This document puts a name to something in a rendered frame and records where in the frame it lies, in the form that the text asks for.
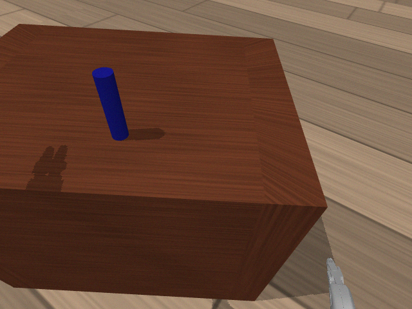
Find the right robot hand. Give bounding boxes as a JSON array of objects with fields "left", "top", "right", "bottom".
[{"left": 326, "top": 257, "right": 355, "bottom": 309}]

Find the can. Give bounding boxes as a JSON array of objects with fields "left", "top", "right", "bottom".
[{"left": 92, "top": 67, "right": 129, "bottom": 141}]

